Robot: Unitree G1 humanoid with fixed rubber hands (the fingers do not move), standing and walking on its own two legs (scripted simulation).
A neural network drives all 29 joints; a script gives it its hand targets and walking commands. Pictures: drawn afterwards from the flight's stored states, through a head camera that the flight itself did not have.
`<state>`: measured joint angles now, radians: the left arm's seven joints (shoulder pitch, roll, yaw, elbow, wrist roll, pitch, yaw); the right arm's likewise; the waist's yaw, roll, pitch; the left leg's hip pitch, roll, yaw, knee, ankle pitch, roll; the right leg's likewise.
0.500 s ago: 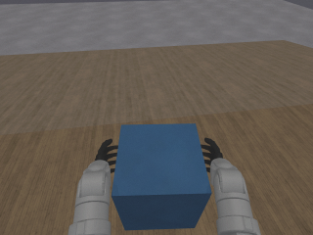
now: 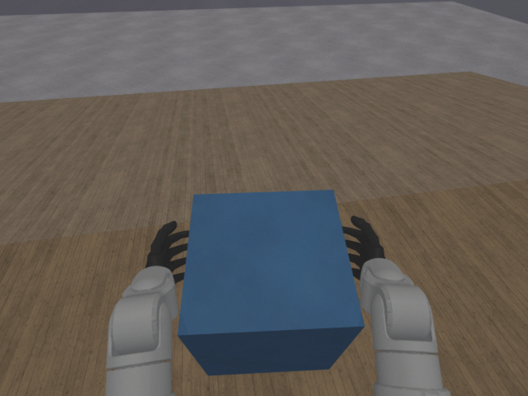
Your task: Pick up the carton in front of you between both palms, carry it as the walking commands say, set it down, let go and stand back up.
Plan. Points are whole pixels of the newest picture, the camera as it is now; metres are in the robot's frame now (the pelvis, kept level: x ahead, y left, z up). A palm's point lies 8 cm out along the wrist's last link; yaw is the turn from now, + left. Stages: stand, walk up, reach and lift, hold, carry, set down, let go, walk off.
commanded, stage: carry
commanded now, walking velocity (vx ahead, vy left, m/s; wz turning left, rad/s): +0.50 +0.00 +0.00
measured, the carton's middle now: (266, 288) +0.30 +0.01 +0.03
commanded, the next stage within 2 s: none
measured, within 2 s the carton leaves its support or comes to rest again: neither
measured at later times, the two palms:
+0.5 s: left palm (194, 183) +0.50 +0.14 +0.09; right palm (350, 184) +0.49 -0.16 +0.09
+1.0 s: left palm (209, 108) +0.80 +0.14 +0.11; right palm (321, 106) +0.81 -0.16 +0.10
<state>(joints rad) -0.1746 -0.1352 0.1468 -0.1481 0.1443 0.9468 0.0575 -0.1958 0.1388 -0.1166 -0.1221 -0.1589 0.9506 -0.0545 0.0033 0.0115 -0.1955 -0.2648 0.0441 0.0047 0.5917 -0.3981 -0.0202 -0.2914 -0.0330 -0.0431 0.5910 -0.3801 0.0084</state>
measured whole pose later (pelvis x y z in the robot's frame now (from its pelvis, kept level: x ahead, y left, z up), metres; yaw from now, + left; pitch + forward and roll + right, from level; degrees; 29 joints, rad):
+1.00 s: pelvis +0.59 -0.02 +0.01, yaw +3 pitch +4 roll +1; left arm 0.10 -0.14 0.03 -0.53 0.00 1.10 0.14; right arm 0.12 0.14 -0.03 -0.55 -0.02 1.11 -0.15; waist 0.01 0.00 -0.14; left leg -0.60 0.10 0.17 0.59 -0.04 0.00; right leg 0.05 -0.02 -0.21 0.21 -0.33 -0.02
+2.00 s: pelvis +1.25 -0.01 +0.00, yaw +1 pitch +5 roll +0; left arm -0.48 -0.14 0.25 -0.05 0.03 0.93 0.20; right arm -0.48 0.11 -0.29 -0.07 -0.04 0.94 -0.21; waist 0.04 0.01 -0.01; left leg -0.64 0.05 0.10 0.64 -0.05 0.07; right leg -0.13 0.00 -0.18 0.44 -0.41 -0.05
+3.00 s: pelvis +1.94 +0.04 -0.09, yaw +2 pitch +5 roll +0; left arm -0.40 -0.15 0.21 -0.07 0.01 0.89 0.19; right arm -0.37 0.13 -0.27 -0.11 -0.04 0.89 -0.21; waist 0.09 0.02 -0.05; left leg -0.56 -0.02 0.08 0.46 0.18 0.08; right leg -0.12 0.09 -0.07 0.61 -0.43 -0.12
